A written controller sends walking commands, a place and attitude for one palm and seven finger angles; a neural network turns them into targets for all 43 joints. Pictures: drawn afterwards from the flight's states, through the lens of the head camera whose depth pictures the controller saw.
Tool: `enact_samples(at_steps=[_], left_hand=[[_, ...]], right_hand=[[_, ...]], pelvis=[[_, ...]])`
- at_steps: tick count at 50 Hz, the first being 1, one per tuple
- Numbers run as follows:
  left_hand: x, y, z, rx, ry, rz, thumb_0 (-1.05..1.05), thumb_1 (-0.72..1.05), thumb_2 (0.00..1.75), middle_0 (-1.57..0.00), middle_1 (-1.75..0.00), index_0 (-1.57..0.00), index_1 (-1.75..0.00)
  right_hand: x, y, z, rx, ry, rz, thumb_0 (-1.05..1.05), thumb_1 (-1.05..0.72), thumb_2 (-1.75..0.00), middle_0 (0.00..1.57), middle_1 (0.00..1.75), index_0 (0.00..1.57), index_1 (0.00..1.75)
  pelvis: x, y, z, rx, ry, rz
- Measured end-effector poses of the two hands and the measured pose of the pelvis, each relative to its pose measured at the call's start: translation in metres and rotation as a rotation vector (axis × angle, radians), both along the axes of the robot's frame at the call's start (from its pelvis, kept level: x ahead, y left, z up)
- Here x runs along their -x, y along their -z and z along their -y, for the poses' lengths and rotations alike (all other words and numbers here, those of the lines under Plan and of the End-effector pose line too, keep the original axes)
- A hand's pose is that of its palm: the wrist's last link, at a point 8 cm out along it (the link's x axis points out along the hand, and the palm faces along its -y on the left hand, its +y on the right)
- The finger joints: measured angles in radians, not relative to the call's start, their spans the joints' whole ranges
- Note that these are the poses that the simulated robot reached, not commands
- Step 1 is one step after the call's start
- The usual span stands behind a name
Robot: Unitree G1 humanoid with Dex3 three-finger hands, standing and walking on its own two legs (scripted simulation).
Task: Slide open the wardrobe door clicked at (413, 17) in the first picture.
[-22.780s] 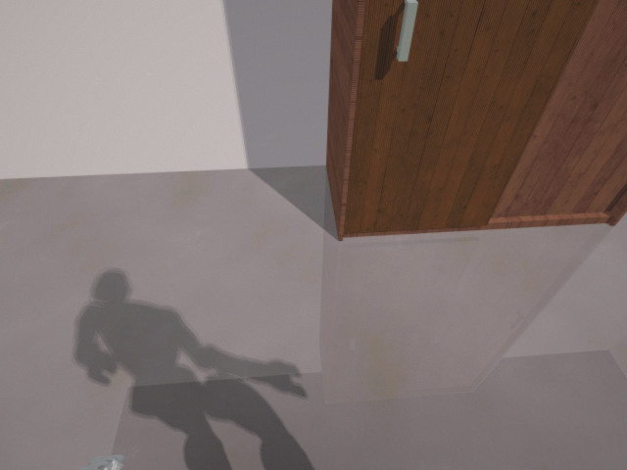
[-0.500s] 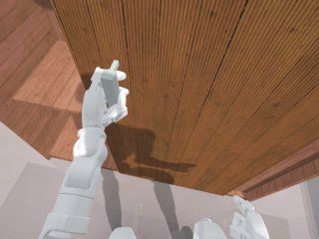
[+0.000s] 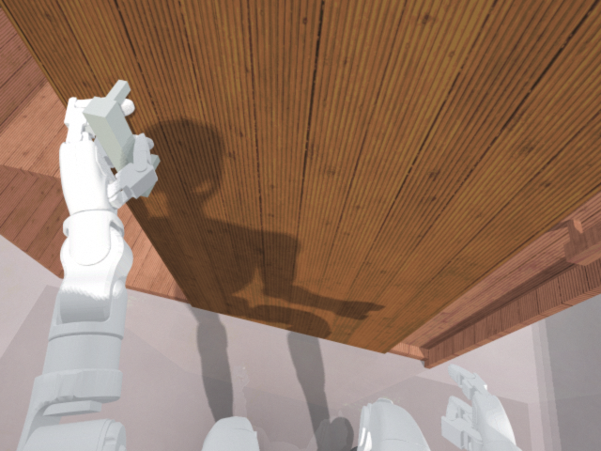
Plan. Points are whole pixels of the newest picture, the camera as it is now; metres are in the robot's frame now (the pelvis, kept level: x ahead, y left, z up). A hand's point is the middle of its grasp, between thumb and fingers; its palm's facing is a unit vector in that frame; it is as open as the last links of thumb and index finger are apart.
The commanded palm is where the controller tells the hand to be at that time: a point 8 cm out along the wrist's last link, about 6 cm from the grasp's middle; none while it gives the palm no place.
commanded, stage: stop walking and hold the door there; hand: left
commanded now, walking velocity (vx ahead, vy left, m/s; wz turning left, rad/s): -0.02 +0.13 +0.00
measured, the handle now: (132, 141) +0.41 +0.30 +0.11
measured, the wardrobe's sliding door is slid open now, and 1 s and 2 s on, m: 0.47 0.47 0.47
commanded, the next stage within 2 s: none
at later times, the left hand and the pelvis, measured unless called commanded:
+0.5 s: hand (137, 168) +0.37 +0.27 +0.11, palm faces +0.50 -0.83 -0.25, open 6.6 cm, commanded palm +0.33 +0.30 +0.09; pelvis +0.00 -0.03 -0.02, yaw -4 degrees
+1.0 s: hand (138, 167) +0.37 +0.27 +0.11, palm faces +0.46 -0.85 -0.25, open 6.3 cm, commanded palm +0.33 +0.29 +0.09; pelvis -0.05 -0.02 +0.00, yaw -8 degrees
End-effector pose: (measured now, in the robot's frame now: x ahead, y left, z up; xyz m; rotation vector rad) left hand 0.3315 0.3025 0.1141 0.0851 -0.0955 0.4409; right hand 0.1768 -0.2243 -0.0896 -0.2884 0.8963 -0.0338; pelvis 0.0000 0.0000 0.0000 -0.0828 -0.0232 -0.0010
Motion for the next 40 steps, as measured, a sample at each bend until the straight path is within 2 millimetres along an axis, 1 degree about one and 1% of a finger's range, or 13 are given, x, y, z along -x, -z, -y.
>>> enact_samples(at_steps=[3,6,9,11,13,15,18,20,23,25,30,35,40], left_hand=[[0.001,-0.003,-0.006,-0.115,0.013,-0.048,-0.06,0.65,0.80,-0.38,-1.39,-0.22,-1.39],[0.001,-0.006,-0.006,-0.161,-0.022,-0.093,-0.09,0.62,0.78,-0.40,-1.36,-0.26,-1.38],[0.003,-0.007,-0.005,-0.232,-0.094,-0.116,-0.15,0.58,0.78,-0.41,-1.33,-0.27,-1.38],[0.004,-0.008,-0.004,-0.259,-0.135,-0.139,-0.17,0.56,0.78,-0.42,-1.33,-0.27,-1.38],[0.004,-0.010,-0.002,-0.241,-0.160,-0.164,-0.17,0.56,0.78,-0.41,-1.32,-0.29,-1.37],[0.004,-0.011,-0.001,-0.221,-0.173,-0.176,-0.16,0.56,0.78,-0.40,-1.30,-0.30,-1.36],[0.004,-0.011,-0.001,-0.207,-0.166,-0.177,-0.16,0.56,0.78,-0.39,-1.31,-0.31,-1.36],[0.004,-0.010,-0.002,-0.192,-0.152,-0.163,-0.15,0.56,0.78,-0.39,-1.32,-0.32,-1.36],[0.003,-0.006,-0.004,-0.169,-0.115,-0.116,-0.14,0.56,0.79,-0.40,-1.34,-0.31,-1.36],[0.003,-0.005,-0.005,-0.161,-0.094,-0.095,-0.14,0.58,0.78,-0.40,-1.35,-0.30,-1.35],[0.004,-0.007,-0.005,-0.149,-0.069,-0.125,-0.12,0.61,0.76,-0.36,-1.35,-0.28,-1.34],[0.003,-0.009,-0.004,-0.160,-0.056,-0.153,-0.12,0.63,0.75,-0.34,-1.34,-0.28,-1.36],[0.004,-0.011,-0.003,-0.134,-0.070,-0.181,-0.11,0.63,0.75,-0.32,-1.32,-0.29,-1.36]], right_hand=[[-0.005,-0.006,0.011,-0.021,0.030,0.028,0.02,-0.90,-0.90,0.20,0.30,0.20,0.30],[-0.009,-0.003,0.027,-0.057,0.055,0.082,0.01,-0.90,-0.90,0.20,0.30,0.20,0.30],[-0.014,0.013,0.053,-0.080,0.074,0.137,0.01,-0.90,-0.90,0.20,0.30,0.20,0.30],[-0.013,0.026,0.073,-0.063,0.115,0.149,0.01,-0.90,-0.90,0.21,0.30,0.20,0.30],[-0.006,0.032,0.091,-0.044,0.172,0.137,0.01,-0.90,-0.90,0.20,0.30,0.20,0.30],[0.006,0.032,0.105,-0.016,0.216,0.120,0.01,-0.90,-0.90,0.20,0.30,0.20,0.30],[0.029,0.026,0.118,0.033,0.259,0.092,0.01,-0.90,-0.90,0.20,0.30,0.20,0.30],[0.046,0.019,0.122,0.068,0.272,0.077,0.02,-0.91,-0.90,0.20,0.30,0.20,0.30],[0.070,0.013,0.122,0.121,0.282,0.065,0.02,-0.91,-0.90,0.20,0.30,0.19,0.30],[0.087,0.009,0.117,0.134,0.303,0.054,0.02,-0.91,-0.90,0.20,0.30,0.19,0.30],[0.123,0.002,0.087,0.090,0.331,0.024,0.02,-0.90,-0.90,0.20,0.30,0.19,0.30],[0.148,0.014,0.062,0.029,0.303,-0.026,0.01,-0.90,-0.90,0.20,0.30,0.20,0.30],[0.167,0.024,0.057,0.000,0.328,-0.045,0.02,-0.90,-0.90,0.21,0.30,0.20,0.30]], pelvis=[[-0.007,-0.003,0.016,0.013,0.024,-0.008],[-0.015,0.000,0.034,0.005,0.041,-0.006],[-0.026,0.019,0.056,-0.060,0.040,-0.003],[-0.024,0.024,0.058,-0.052,0.052,0.000],[-0.022,0.022,0.055,-0.065,0.062,0.003],[-0.019,0.019,0.053,-0.081,0.063,0.008],[-0.015,0.015,0.050,-0.093,0.058,0.011],[-0.011,0.014,0.047,-0.092,0.057,0.011],[-0.005,0.018,0.039,-0.066,0.057,0.011],[0.001,0.018,0.033,-0.066,0.070,0.023],[0.010,0.005,0.028,-0.041,0.089,0.012],[0.021,0.005,0.029,-0.059,0.114,-0.007],[0.039,0.005,0.026,-0.055,0.133,-0.007]])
